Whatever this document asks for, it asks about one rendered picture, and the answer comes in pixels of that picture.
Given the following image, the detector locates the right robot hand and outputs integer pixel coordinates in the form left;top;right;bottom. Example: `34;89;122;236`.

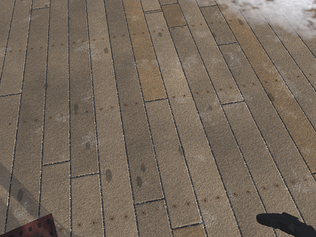
256;212;316;237

